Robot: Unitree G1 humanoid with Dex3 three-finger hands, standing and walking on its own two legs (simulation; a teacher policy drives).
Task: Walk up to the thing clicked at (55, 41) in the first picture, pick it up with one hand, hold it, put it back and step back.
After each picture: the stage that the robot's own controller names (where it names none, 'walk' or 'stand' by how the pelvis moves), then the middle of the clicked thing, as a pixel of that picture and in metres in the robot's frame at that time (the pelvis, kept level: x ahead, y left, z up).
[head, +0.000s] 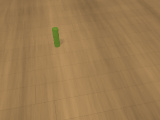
stand; (56, 37) +1.47 +0.32 -0.65
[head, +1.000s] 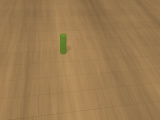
walk; (63, 44) +1.36 +0.16 -0.64
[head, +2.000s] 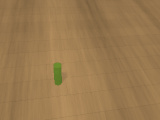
walk; (57, 74) +0.90 +0.18 -0.65
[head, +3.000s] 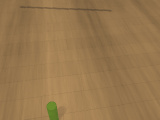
walk; (53, 113) +0.56 +0.20 -0.65
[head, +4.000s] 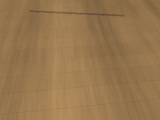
stand; out of the picture +0.41 +0.21 -0.65
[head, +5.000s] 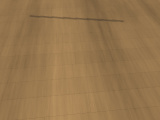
walk; out of the picture +0.38 +0.19 -0.65
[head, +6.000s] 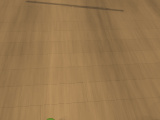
stand; out of the picture +0.40 +0.19 -0.64
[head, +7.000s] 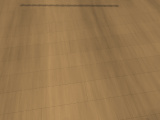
walk; out of the picture +0.37 +0.23 -0.63
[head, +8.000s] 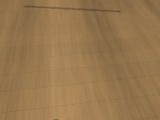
walk; out of the picture +0.40 +0.17 -0.62
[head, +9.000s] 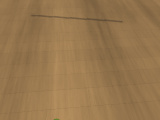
walk; out of the picture +0.47 +0.15 -0.65
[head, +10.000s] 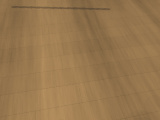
stand; out of the picture +0.38 +0.22 -0.63
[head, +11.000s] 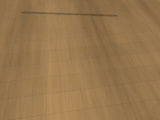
stand; out of the picture +0.37 +0.21 -0.66
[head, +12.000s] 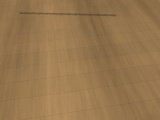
stand; out of the picture +0.36 +0.21 -0.66
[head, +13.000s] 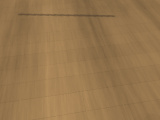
stand; out of the picture +0.35 +0.22 -0.66
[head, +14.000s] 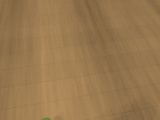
go down; out of the picture +0.36 +0.22 -0.64
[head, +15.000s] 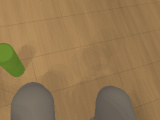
go down; (11, 63) +0.41 +0.29 -0.25
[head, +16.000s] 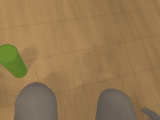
close in; (14, 64) +0.41 +0.29 -0.26
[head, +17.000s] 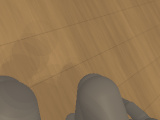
close in; out of the picture +0.36 +0.34 -0.15
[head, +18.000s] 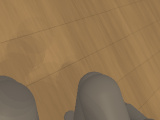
lift; out of the picture +0.35 +0.33 -0.15
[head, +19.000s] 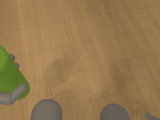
lift; (8, 78) +0.33 +0.23 +0.02
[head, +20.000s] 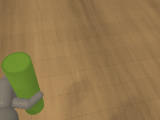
hold; (27, 88) +0.33 +0.19 +0.03
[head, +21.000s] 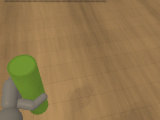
hold; (32, 89) +0.33 +0.17 +0.04
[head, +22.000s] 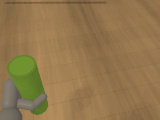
hold; (32, 89) +0.33 +0.18 +0.04
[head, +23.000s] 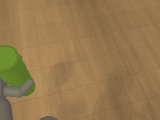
crouch; (17, 75) +0.37 +0.22 -0.02
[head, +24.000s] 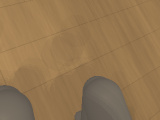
lower; out of the picture +0.42 +0.33 -0.11
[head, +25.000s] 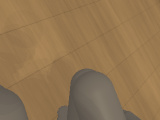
lower; out of the picture +0.39 +0.35 -0.16
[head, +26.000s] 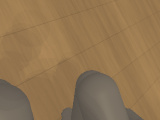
lower; out of the picture +0.37 +0.35 -0.15
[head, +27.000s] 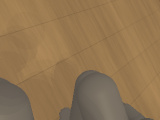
lower; out of the picture +0.36 +0.35 -0.15
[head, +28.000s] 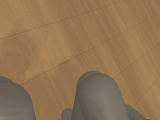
lower; out of the picture +0.35 +0.35 -0.15
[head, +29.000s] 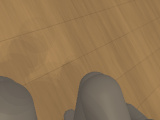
open; out of the picture +0.35 +0.34 -0.15
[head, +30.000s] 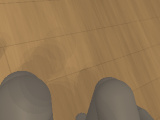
stand; out of the picture +0.36 +0.33 -0.17
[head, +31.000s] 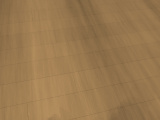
stand; out of the picture +0.34 +0.23 -0.56
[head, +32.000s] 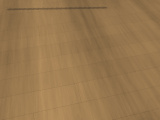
stand; out of the picture +0.35 +0.24 -0.60
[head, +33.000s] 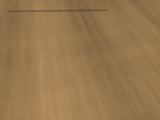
stand; out of the picture +0.35 +0.24 -0.60
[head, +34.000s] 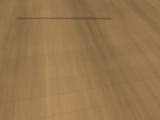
stand; out of the picture +0.36 +0.22 -0.65
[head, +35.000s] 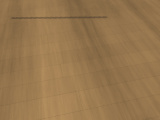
stand; out of the picture +0.34 +0.23 -0.66
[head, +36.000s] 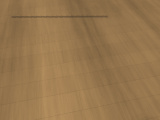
walk; out of the picture +0.34 +0.23 -0.66
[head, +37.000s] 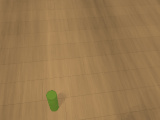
walk; (53, 101) +0.51 +0.19 -0.64
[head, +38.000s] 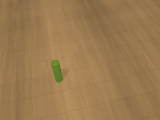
walk; (57, 71) +0.83 +0.29 -0.63
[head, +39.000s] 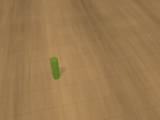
stand; (55, 68) +0.98 +0.25 -0.64
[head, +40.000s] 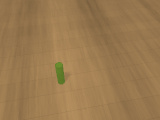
stand; (60, 73) +0.94 +0.23 -0.66
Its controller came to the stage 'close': yes
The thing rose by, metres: 0.68
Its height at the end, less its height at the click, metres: +0.00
